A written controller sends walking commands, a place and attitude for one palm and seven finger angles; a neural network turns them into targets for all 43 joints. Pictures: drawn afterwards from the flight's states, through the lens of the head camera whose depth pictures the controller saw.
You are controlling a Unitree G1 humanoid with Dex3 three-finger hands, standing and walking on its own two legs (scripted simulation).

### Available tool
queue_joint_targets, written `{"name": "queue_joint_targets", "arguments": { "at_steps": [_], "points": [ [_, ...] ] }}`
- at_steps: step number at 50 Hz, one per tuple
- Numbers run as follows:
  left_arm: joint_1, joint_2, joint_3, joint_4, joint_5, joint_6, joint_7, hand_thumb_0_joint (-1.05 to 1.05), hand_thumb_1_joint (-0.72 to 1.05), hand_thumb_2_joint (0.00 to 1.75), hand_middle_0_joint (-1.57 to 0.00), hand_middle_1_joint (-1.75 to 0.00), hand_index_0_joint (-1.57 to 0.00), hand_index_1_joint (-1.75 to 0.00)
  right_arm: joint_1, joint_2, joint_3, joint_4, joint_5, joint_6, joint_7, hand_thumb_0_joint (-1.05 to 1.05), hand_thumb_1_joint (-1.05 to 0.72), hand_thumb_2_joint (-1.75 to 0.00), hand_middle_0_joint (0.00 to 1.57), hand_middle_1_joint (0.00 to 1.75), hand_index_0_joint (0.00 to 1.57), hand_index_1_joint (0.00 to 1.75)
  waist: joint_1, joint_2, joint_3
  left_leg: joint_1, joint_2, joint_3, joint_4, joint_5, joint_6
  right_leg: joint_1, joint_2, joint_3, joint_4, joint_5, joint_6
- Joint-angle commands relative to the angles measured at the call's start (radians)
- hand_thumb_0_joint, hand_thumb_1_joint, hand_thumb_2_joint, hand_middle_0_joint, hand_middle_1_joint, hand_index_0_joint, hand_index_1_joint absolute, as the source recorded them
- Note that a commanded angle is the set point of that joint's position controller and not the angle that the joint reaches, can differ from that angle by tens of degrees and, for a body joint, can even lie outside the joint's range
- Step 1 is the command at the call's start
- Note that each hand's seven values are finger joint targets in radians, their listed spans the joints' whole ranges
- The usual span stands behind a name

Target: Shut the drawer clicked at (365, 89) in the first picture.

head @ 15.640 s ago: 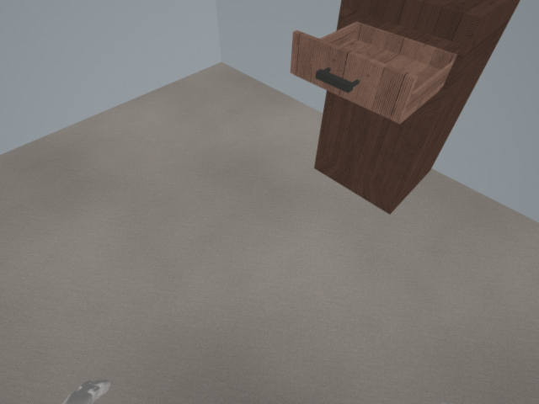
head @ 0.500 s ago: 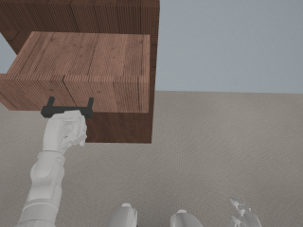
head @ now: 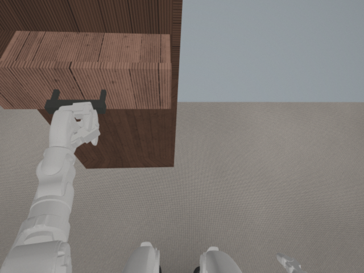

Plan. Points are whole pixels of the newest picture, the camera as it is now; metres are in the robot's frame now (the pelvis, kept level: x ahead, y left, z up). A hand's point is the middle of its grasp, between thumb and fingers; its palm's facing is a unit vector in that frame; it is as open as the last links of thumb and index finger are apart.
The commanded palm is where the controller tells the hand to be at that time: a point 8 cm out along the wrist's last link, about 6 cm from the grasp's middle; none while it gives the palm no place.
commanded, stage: push the drawer shut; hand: left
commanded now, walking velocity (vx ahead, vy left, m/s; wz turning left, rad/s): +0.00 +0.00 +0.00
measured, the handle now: (78, 100) +0.48 +0.25 +0.05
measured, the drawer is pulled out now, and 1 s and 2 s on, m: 0.12 0.01 0.00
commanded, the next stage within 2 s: pull the fist back off the drawer in 1.34 s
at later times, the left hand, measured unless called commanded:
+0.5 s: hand (96, 107) +0.47 +0.21 +0.04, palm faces +0.03 -1.00 -0.03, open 2.9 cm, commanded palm +0.46 +0.25 +0.05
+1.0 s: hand (100, 89) +0.52 +0.20 +0.05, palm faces +0.04 -1.00 -0.03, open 3.1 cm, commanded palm +0.52 +0.24 +0.05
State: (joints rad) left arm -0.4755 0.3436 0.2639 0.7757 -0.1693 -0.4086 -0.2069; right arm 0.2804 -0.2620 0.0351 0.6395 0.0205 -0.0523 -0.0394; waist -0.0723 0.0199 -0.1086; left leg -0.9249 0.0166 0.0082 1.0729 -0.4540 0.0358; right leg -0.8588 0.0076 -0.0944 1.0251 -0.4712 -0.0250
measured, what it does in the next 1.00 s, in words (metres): stands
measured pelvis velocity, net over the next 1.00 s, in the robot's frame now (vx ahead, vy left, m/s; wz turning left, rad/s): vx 0.00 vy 0.01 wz -0.03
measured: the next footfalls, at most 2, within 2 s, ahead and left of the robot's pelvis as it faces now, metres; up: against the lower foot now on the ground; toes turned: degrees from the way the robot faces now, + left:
none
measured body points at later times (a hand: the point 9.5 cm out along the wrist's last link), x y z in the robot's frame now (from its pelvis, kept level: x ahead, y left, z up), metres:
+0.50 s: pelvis +0.00 +0.00 -0.01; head +0.12 +0.02 +0.42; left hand +0.46 +0.26 +0.05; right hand +0.05 -0.27 -0.12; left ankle +0.03 +0.09 -0.66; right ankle +0.01 -0.11 -0.66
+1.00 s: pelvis +0.00 +0.01 -0.02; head +0.14 +0.04 +0.41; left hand +0.51 +0.26 +0.05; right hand +0.00 -0.26 -0.12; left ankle +0.03 +0.09 -0.66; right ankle +0.01 -0.11 -0.66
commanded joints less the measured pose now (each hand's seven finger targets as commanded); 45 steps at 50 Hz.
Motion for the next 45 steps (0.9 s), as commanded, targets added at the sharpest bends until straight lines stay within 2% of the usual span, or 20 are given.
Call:
{"name": "queue_joint_targets", "arguments": {
  "at_steps": [1,4,5,7,8,10,12,14,15,18,24,25,26,29,34,35,36,40,44,45],
  "points": [
    [-0.451,0.219,0.08,-0.172,-0.03,-0.073,0.015,0.0,0.9,0.9,-1.4,-1.6,-1.4,-1.6,0.073,-0.158,-0.06,-0.091,-0.002,-0.017,-0.004,0.0,-0.9,-0.9,0.2,0.3,0.2,0.3,-0.04,0.052,-0.389,0.289,0.002,-0.066,-0.143,0.217,-0.014,0.112,0.01,0.072,-0.136,0.203,0.001],
    [-0.449,0.265,0.119,-0.13,-0.025,-0.079,0.008,0.0,0.9,0.9,-1.4,-1.6,-1.4,-1.6,0.09,-0.163,-0.063,-0.087,-0.004,-0.008,-0.001,0.0,-0.9,-0.9,0.2,0.3,0.2,0.3,-0.029,0.07,-0.395,0.283,0.004,-0.064,-0.139,0.233,-0.016,0.115,0.013,0.073,-0.129,0.215,-0.002],
    [-0.484,0.249,0.102,-0.132,-0.027,-0.082,0.005,0.0,0.9,0.9,-1.4,-1.6,-1.4,-1.6,0.089,-0.161,-0.061,-0.084,-0.005,-0.004,0.001,0.0,-0.9,-0.9,0.2,0.3,0.2,0.3,-0.042,0.07,-0.394,0.279,0.002,-0.061,-0.134,0.231,-0.012,0.113,0.012,0.077,-0.132,0.218,0.001],
    [-0.51,0.258,0.108,-0.096,-0.021,-0.082,0.002,0.0,0.9,0.9,-1.4,-1.6,-1.4,-1.6,0.099,-0.16,-0.063,-0.078,-0.005,0.001,0.001,0.0,-0.9,-0.9,0.2,0.3,0.2,0.3,-0.051,0.054,-0.389,0.257,0.003,-0.056,-0.126,0.22,-0.008,0.112,0.014,0.082,-0.132,0.214,0.004],
    [-0.527,0.287,0.129,-0.085,-0.02,-0.087,0.002,0.0,0.9,0.9,-1.4,-1.6,-1.4,-1.6,0.106,-0.164,-0.063,-0.073,-0.007,0.003,0.001,0.0,-0.9,-0.9,0.2,0.3,0.2,0.3,-0.051,0.06,-0.387,0.249,0.005,-0.06,-0.121,0.214,-0.008,0.101,0.015,0.08,-0.126,0.206,0.002],
    [-0.563,0.277,0.117,-0.064,-0.016,-0.091,-0.004,0.0,0.9,0.9,-1.4,-1.6,-1.4,-1.6,0.112,-0.163,-0.061,-0.071,-0.007,0.008,0.002,0.0,-0.9,-0.9,0.2,0.3,0.2,0.3,-0.058,0.063,-0.392,0.252,0.005,-0.061,-0.122,0.211,-0.008,0.093,0.016,0.081,-0.126,0.2,0.004],
    [-0.601,0.313,0.138,-0.025,-0.014,-0.09,-0.008,0.0,0.9,0.9,-1.4,-1.6,-1.4,-1.6,0.12,-0.167,-0.06,-0.063,-0.009,0.013,0.0,0.0,-0.9,-0.9,0.2,0.3,0.2,0.3,-0.07,0.042,-0.38,0.217,0.006,-0.055,-0.111,0.187,-0.003,0.094,0.016,0.089,-0.131,0.186,0.007],
    [-0.622,0.35,0.164,-0.013,-0.007,-0.097,-0.011,0.0,0.9,0.9,-1.4,-1.6,-1.4,-1.6,0.132,-0.171,-0.06,-0.062,-0.011,0.017,-0.001,0.0,-0.9,-0.9,0.2,0.3,0.2,0.3,-0.066,0.047,-0.415,0.213,0.005,-0.055,-0.103,0.204,-0.001,0.109,0.017,0.094,-0.122,0.202,0.007],
    [-0.628,0.344,0.157,-0.022,-0.005,-0.099,-0.015,0.0,0.9,0.9,-1.4,-1.6,-1.4,-1.6,0.132,-0.169,-0.061,-0.065,-0.011,0.02,0.0,0.0,-0.9,-0.9,0.2,0.3,0.2,0.3,-0.063,0.081,-0.437,0.231,0.004,-0.054,-0.101,0.22,-0.003,0.105,0.015,0.093,-0.117,0.213,0.006],
    [-0.666,0.355,0.16,0.023,-0.004,-0.094,-0.02,0.0,0.9,0.9,-1.4,-1.6,-1.4,-1.6,0.143,-0.172,-0.058,-0.057,-0.014,0.025,0.002,0.0,-0.9,-0.9,0.2,0.3,0.2,0.3,-0.075,0.089,-0.42,0.227,0.008,-0.062,-0.093,0.212,-0.003,0.071,0.021,0.086,-0.114,0.195,0.004],
    [-0.724,0.395,0.177,0.057,0.013,-0.09,-0.019,0.0,0.9,0.9,-1.4,-1.6,-1.4,-1.6,0.169,-0.181,-0.057,-0.055,-0.018,0.039,0.006,0.0,-0.9,-0.9,0.2,0.3,0.2,0.3,-0.084,0.096,-0.46,0.249,0.014,-0.072,-0.087,0.241,-0.004,0.051,0.026,0.079,-0.105,0.204,0.005],
    [-0.753,0.372,0.154,0.059,0.011,-0.087,-0.019,0.0,0.9,0.9,-1.4,-1.6,-1.4,-1.6,0.166,-0.178,-0.056,-0.053,-0.017,0.04,0.008,0.0,-0.9,-0.9,0.2,0.3,0.2,0.3,-0.099,0.111,-0.452,0.255,0.014,-0.07,-0.083,0.239,-0.002,0.032,0.026,0.081,-0.109,0.201,0.007],
    [-0.753,0.398,0.176,0.08,0.014,-0.085,-0.016,0.0,0.9,0.9,-1.4,-1.6,-1.4,-1.6,0.173,-0.182,-0.056,-0.049,-0.019,0.043,0.008,0.0,-0.9,-0.9,0.2,0.3,0.2,0.3,-0.093,0.09,-0.444,0.241,0.016,-0.076,-0.085,0.227,-0.004,0.034,0.027,0.078,-0.109,0.186,0.006],
    [-0.783,0.416,0.184,0.064,0.025,-0.094,-0.008,0.0,0.9,0.9,-1.4,-1.6,-1.4,-1.6,0.185,-0.184,-0.056,-0.05,-0.023,0.049,0.011,0.0,-0.9,-0.9,0.2,0.3,0.2,0.3,-0.096,0.129,-0.478,0.264,0.016,-0.074,-0.077,0.261,-0.004,0.03,0.028,0.08,-0.103,0.211,0.006],
    [-0.83,0.405,0.169,0.094,0.039,-0.093,0.005,0.0,0.9,0.9,-1.4,-1.6,-1.4,-1.6,0.2,-0.187,-0.056,-0.043,-0.029,0.061,0.018,0.0,-0.9,-0.9,0.2,0.3,0.2,0.3,-0.112,0.147,-0.469,0.29,0.02,-0.086,-0.078,0.265,-0.007,-0.014,0.034,0.07,-0.103,0.194,0.003],
    [-0.841,0.411,0.17,0.097,0.042,-0.093,0.008,0.0,0.9,0.9,-1.4,-1.6,-1.4,-1.6,0.204,-0.187,-0.055,-0.042,-0.029,0.063,0.019,0.0,-0.9,-0.9,0.2,0.3,0.2,0.3,-0.115,0.134,-0.475,0.281,0.021,-0.086,-0.076,0.265,-0.005,-0.003,0.035,0.071,-0.103,0.198,0.004],
    [-0.839,0.452,0.2,0.109,0.049,-0.093,0.013,0.0,0.9,0.9,-1.4,-1.6,-1.4,-1.6,0.208,-0.192,-0.055,-0.041,-0.031,0.066,0.018,0.0,-0.9,-0.9,0.2,0.3,0.2,0.3,-0.11,0.132,-0.475,0.272,0.022,-0.089,-0.075,0.266,-0.007,0.0,0.034,0.07,-0.101,0.197,0.003],
    [-0.926,0.414,0.152,0.133,0.066,-0.094,0.022,0.0,0.9,0.9,-1.4,-1.6,-1.4,-1.6,0.216,-0.192,-0.052,-0.035,-0.035,0.073,0.02,0.0,-0.9,-0.9,0.2,0.3,0.2,0.3,-0.143,0.155,-0.447,0.282,0.024,-0.103,-0.077,0.234,-0.007,-0.065,0.035,0.062,-0.099,0.158,0.003],
    [-0.93,0.479,0.202,0.147,0.078,-0.098,0.031,0.0,0.9,0.9,-1.4,-1.6,-1.4,-1.6,0.238,-0.201,-0.051,-0.033,-0.043,0.079,0.022,0.0,-0.9,-0.9,0.2,0.3,0.2,0.3,-0.134,0.167,-0.496,0.305,0.024,-0.107,-0.07,0.282,-0.009,-0.052,0.037,0.06,-0.095,0.185,0.001],
    [-0.948,0.465,0.184,0.142,0.081,-0.098,0.03,0.0,0.9,0.9,-1.4,-1.6,-1.4,-1.6,0.238,-0.201,-0.051,-0.035,-0.043,0.081,0.024,0.0,-0.9,-0.9,0.2,0.3,0.2,0.3,-0.146,0.172,-0.506,0.31,0.026,-0.107,-0.064,0.285,-0.008,-0.06,0.038,0.061,-0.094,0.187,0.002]
  ]
}}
